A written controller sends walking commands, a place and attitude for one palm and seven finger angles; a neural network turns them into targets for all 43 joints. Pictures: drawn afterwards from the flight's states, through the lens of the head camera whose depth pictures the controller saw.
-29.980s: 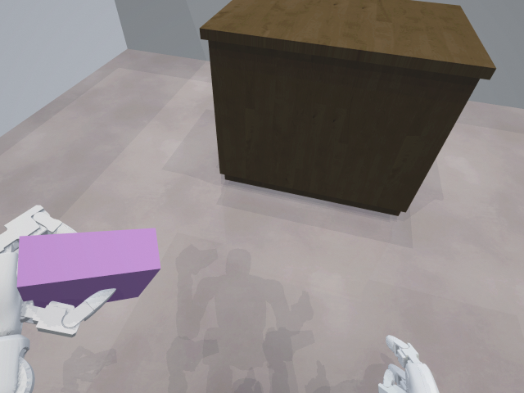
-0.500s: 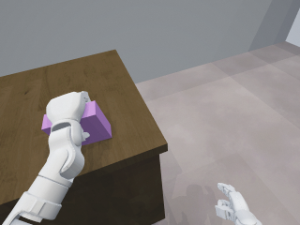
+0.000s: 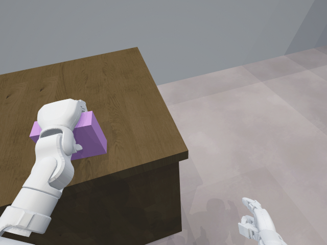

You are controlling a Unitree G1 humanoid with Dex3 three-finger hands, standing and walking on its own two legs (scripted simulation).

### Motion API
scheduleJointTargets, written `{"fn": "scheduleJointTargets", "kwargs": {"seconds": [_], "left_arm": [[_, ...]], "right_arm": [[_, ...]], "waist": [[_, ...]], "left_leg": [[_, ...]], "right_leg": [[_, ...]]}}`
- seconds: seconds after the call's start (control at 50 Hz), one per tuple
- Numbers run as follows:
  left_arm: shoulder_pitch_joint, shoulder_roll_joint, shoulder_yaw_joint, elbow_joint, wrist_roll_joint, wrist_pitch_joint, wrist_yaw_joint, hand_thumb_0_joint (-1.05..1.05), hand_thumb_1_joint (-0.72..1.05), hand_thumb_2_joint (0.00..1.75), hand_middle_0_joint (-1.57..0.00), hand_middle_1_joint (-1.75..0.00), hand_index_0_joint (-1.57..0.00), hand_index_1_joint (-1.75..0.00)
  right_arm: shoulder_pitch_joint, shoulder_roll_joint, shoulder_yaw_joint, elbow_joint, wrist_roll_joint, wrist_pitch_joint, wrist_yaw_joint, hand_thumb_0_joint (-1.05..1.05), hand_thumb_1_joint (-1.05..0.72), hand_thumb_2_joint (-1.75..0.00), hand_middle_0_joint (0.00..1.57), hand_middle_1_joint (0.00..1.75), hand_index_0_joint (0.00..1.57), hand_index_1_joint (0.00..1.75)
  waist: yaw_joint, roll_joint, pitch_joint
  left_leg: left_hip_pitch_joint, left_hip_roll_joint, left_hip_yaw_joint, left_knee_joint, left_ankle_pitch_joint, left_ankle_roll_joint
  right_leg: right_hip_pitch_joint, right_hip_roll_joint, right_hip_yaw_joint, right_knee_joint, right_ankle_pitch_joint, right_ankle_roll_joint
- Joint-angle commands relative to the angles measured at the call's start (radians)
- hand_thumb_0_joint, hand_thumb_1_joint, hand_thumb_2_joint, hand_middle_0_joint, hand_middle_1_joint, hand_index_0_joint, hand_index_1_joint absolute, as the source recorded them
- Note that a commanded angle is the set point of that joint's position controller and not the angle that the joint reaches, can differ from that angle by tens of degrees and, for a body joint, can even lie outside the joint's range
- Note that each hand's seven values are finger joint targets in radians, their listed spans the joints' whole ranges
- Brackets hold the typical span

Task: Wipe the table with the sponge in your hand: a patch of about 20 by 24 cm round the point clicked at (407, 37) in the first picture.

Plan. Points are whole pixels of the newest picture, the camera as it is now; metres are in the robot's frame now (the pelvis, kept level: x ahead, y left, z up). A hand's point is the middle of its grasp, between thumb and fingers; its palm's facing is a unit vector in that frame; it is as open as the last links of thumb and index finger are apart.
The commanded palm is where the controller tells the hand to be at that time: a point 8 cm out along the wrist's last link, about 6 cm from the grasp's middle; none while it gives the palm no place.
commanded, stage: wipe forward along the middle lane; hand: left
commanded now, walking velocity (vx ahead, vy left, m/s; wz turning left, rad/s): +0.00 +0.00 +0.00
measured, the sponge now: (76, 143) +0.32 +0.29 +0.09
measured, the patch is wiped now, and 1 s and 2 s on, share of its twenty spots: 1.00 1.00 1.00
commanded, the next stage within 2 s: slide back across to the first lane in 1.46 s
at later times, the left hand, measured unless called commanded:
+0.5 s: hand (74, 115) +0.37 +0.30 +0.14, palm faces -0.03 +0.01 -1.00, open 8.9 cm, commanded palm +0.35 +0.31 +0.16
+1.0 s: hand (74, 103) +0.42 +0.33 +0.14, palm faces -0.06 +0.02 -1.00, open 8.9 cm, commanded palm +0.40 +0.33 +0.16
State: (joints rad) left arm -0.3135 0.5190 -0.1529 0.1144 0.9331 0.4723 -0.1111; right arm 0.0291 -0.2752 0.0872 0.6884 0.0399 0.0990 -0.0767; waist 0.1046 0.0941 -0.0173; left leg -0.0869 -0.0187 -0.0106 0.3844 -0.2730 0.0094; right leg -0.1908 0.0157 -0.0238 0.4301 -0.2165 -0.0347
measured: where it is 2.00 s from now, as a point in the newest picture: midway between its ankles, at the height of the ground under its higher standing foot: outside the picture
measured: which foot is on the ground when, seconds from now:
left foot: down 0.00-1.00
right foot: down 0.00-1.00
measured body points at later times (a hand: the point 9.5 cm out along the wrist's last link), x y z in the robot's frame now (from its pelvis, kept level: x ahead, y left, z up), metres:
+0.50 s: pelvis -0.01 +0.00 +0.00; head +0.00 -0.03 +0.45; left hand +0.37 +0.30 +0.19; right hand +0.15 -0.25 -0.12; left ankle -0.04 +0.12 -0.74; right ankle +0.01 -0.10 -0.74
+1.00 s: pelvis -0.01 +0.01 +0.00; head +0.02 -0.01 +0.45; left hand +0.42 +0.32 +0.19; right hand +0.10 -0.26 -0.13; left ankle -0.04 +0.12 -0.74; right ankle +0.01 -0.10 -0.74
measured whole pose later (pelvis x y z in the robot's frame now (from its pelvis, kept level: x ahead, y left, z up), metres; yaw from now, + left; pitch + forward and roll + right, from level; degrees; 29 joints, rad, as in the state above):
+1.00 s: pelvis -0.01 +0.01 +0.00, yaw +0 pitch +6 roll +0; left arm -0.83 0.61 -0.08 0.92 1.00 0.15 0.00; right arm 0.21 -0.30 0.04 0.76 0.06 0.08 -0.10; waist 0.00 0.05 -0.05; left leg -0.27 -0.02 -0.01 0.42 -0.26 0.02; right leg -0.35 0.01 -0.02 0.41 -0.17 -0.02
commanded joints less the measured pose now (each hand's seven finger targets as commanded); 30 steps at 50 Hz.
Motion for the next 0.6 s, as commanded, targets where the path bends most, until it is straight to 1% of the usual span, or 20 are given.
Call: {"fn": "scheduleJointTargets", "kwargs": {"seconds": [0.0,0.02,0.04,0.06,0.1,0.12,0.14,0.2,0.24,0.28,0.3,0.36,0.38,0.4,0.46,0.48,0.5,0.52,0.54,0.58], "left_arm": [[-0.336,0.218,0.106,-0.012,0.04,-0.02,0.039,0.0,0.1,1.3,-1.2,-1.6,-1.2,-1.6],[-0.363,0.191,0.077,0.003,0.041,-0.026,0.039,0.0,0.1,1.3,-1.2,-1.6,-1.2,-1.6],[-0.374,0.194,0.08,0.015,0.039,-0.034,0.039,0.0,0.1,1.3,-1.2,-1.6,-1.2,-1.6],[-0.375,0.223,0.105,0.026,0.044,-0.043,0.041,0.0,0.1,1.3,-1.2,-1.6,-1.2,-1.6],[-0.365,0.233,0.119,0.047,0.042,-0.057,0.043,0.0,0.1,1.3,-1.2,-1.6,-1.2,-1.6],[-0.358,0.222,0.111,0.088,0.04,-0.066,0.044,0.0,0.1,1.3,-1.2,-1.6,-1.2,-1.6],[-0.379,0.211,0.099,0.087,0.04,-0.079,0.042,0.0,0.1,1.3,-1.2,-1.6,-1.2,-1.6],[-0.4,0.238,0.121,0.142,0.039,-0.099,0.048,0.0,0.1,1.3,-1.2,-1.6,-1.2,-1.6],[-0.436,0.23,0.104,0.206,0.044,-0.116,0.053,0.0,0.1,1.3,-1.2,-1.6,-1.2,-1.6],[-0.468,0.214,0.083,0.243,0.046,-0.124,0.055,0.0,0.1,1.3,-1.2,-1.6,-1.2,-1.6],[-0.503,0.226,0.087,0.254,0.05,-0.131,0.057,0.0,0.1,1.3,-1.2,-1.6,-1.2,-1.6],[-0.539,0.236,0.082,0.352,0.062,-0.148,0.063,0.0,0.1,1.3,-1.2,-1.6,-1.2,-1.6],[-0.552,0.221,0.066,0.382,0.064,-0.154,0.062,0.0,0.1,1.3,-1.2,-1.6,-1.2,-1.6],[-0.578,0.223,0.064,0.393,0.067,-0.161,0.061,0.0,0.1,1.3,-1.2,-1.6,-1.2,-1.6],[-0.594,0.234,0.066,0.465,0.07,-0.19,0.065,0.0,0.1,1.3,-1.2,-1.6,-1.2,-1.6],[-0.597,0.246,0.077,0.497,0.075,-0.2,0.067,0.0,0.1,1.3,-1.2,-1.6,-1.2,-1.6],[-0.608,0.256,0.086,0.507,0.077,-0.209,0.066,0.0,0.1,1.3,-1.2,-1.6,-1.2,-1.6],[-0.616,0.235,0.064,0.54,0.077,-0.218,0.068,0.0,0.1,1.3,-1.2,-1.6,-1.2,-1.6],[-0.63,0.232,0.062,0.546,0.076,-0.229,0.071,0.0,0.1,1.3,-1.2,-1.6,-1.2,-1.6],[-0.618,0.251,0.085,0.576,0.077,-0.247,0.08,0.0,0.1,1.3,-1.2,-1.6,-1.2,-1.6]], "right_arm": [[-0.15,-0.115,-0.047,-0.14,0.001,-0.048,-0.015,0.0,-0.9,-0.9,0.2,0.3,0.2,0.3],[-0.147,-0.113,-0.045,-0.137,0.001,-0.053,-0.016,0.0,-0.9,-0.9,0.2,0.3,0.2,0.3],[-0.14,-0.113,-0.05,-0.132,0.0,-0.055,-0.017,0.0,-0.9,-0.9,0.2,0.3,0.2,0.3],[-0.137,-0.119,-0.052,-0.13,-0.001,-0.056,-0.018,0.0,-0.9,-0.9,0.2,0.3,0.2,0.3],[-0.129,-0.119,-0.053,-0.136,-0.003,-0.057,-0.019,0.0,-0.9,-0.9,0.2,0.3,0.2,0.3],[-0.119,-0.119,-0.052,-0.128,-0.002,-0.058,-0.021,0.0,-0.9,-0.9,0.2,0.3,0.2,0.3],[-0.116,-0.122,-0.053,-0.126,-0.002,-0.059,-0.022,0.0,-0.9,-0.9,0.2,0.3,0.2,0.3],[-0.098,-0.129,-0.059,-0.122,-0.003,-0.059,-0.027,0.0,-0.9,-0.9,0.2,0.3,0.2,0.3],[-0.081,-0.133,-0.06,-0.105,0.0,-0.063,-0.031,0.0,-0.9,-0.9,0.2,0.3,0.2,0.3],[-0.074,-0.135,-0.062,-0.1,0.004,-0.064,-0.035,0.0,-0.9,-0.9,0.2,0.3,0.2,0.3],[-0.066,-0.139,-0.063,-0.1,0.004,-0.064,-0.035,0.0,-0.9,-0.9,0.2,0.3,0.2,0.3],[-0.037,-0.144,-0.066,-0.081,0.005,-0.069,-0.041,0.0,-0.9,-0.9,0.2,0.3,0.2,0.3],[-0.03,-0.144,-0.065,-0.079,0.006,-0.068,-0.042,0.0,-0.9,-0.9,0.2,0.3,0.2,0.3],[-0.021,-0.148,-0.067,-0.08,0.006,-0.067,-0.043,0.0,-0.9,-0.9,0.2,0.3,0.2,0.3],[0.007,-0.148,-0.07,-0.07,0.006,-0.071,-0.045,0.0,-0.9,-0.9,0.2,0.3,0.2,0.3],[0.021,-0.152,-0.072,-0.064,0.006,-0.07,-0.045,0.0,-0.9,-0.9,0.2,0.3,0.2,0.3],[0.024,-0.155,-0.074,-0.067,0.005,-0.066,-0.045,0.0,-0.9,-0.9,0.2,0.3,0.2,0.3],[0.037,-0.152,-0.073,-0.064,0.007,-0.067,-0.045,0.0,-0.9,-0.9,0.2,0.3,0.2,0.3],[0.043,-0.153,-0.074,-0.063,0.009,-0.068,-0.044,0.0,-0.9,-0.9,0.2,0.3,0.2,0.3],[0.06,-0.155,-0.08,-0.061,0.007,-0.069,-0.044,0.0,-0.9,-0.9,0.2,0.3,0.2,0.3]], "waist": [[-0.018,-0.084,-0.182],[-0.027,-0.083,-0.17],[-0.026,-0.089,-0.184],[-0.022,-0.089,-0.193],[-0.013,-0.091,-0.217],[-0.02,-0.122,-0.193],[-0.024,-0.125,-0.196],[-0.024,-0.133,-0.193],[-0.037,-0.154,-0.159],[-0.043,-0.138,-0.145],[-0.044,-0.12,-0.16],[-0.054,-0.13,-0.15],[-0.058,-0.142,-0.146],[-0.059,-0.123,-0.154],[-0.063,-0.132,-0.174],[-0.064,-0.153,-0.183],[-0.061,-0.127,-0.191],[-0.07,-0.149,-0.176],[-0.071,-0.139,-0.185],[-0.065,-0.156,-0.217]], "left_leg": [[-0.111,-0.029,0.029,-0.055,0.242,0.01],[-0.113,-0.03,0.031,-0.056,0.236,0.012],[-0.106,-0.032,0.029,-0.054,0.241,0.015],[-0.108,-0.031,0.028,-0.054,0.248,0.014],[-0.115,-0.031,0.027,-0.054,0.255,0.013],[-0.127,-0.03,0.03,-0.057,0.237,0.013],[-0.124,-0.031,0.028,-0.058,0.239,0.014],[-0.139,-0.029,0.03,-0.063,0.209,0.013],[-0.152,-0.029,0.032,-0.067,0.187,0.014],[-0.153,-0.03,0.035,-0.068,0.168,0.015],[-0.153,-0.029,0.032,-0.073,0.162,0.012],[-0.172,-0.031,0.036,-0.07,0.141,0.014],[-0.18,-0.032,0.036,-0.07,0.133,0.014],[-0.178,-0.03,0.035,-0.074,0.126,0.012],[-0.193,-0.032,0.038,-0.06,0.131,0.015],[-0.204,-0.031,0.038,-0.057,0.132,0.015],[-0.209,-0.031,0.037,-0.059,0.128,0.012],[-0.217,-0.03,0.038,-0.058,0.121,0.014],[-0.218,-0.031,0.037,-0.055,0.124,0.014],[-0.22,-0.032,0.037,-0.041,0.153,0.017]], "right_leg": [[0.191,0.003,0.042,-0.058,0.179,-0.026],[0.181,0.002,0.033,-0.059,0.174,-0.024],[0.187,0.003,0.033,-0.062,0.183,-0.023],[0.193,0.003,0.035,-0.061,0.192,-0.025],[0.217,0.0,0.038,-0.054,0.201,-0.026],[0.208,-0.001,0.031,-0.055,0.189,-0.022],[0.203,0.0,0.03,-0.058,0.194,-0.021],[0.199,-0.002,0.031,-0.066,0.157,-0.019],[0.171,0.0,0.024,-0.075,0.137,-0.016],[0.148,-0.001,0.022,-0.084,0.111,-0.015],[0.149,-0.001,0.021,-0.087,0.097,-0.018],[0.131,0.0,0.02,-0.091,0.081,-0.016],[0.127,0.0,0.018,-0.092,0.075,-0.015],[0.122,0.0,0.018,-0.095,0.065,-0.018],[0.129,-0.002,0.021,-0.086,0.09,-0.014],[0.132,-0.001,0.021,-0.081,0.096,-0.012],[0.132,-0.001,0.024,-0.082,0.093,-0.016],[0.119,-0.001,0.016,-0.078,0.09,-0.014],[0.114,0.0,0.018,-0.077,0.097,-0.014],[0.131,0.0,0.02,-0.066,0.138,-0.013]]}}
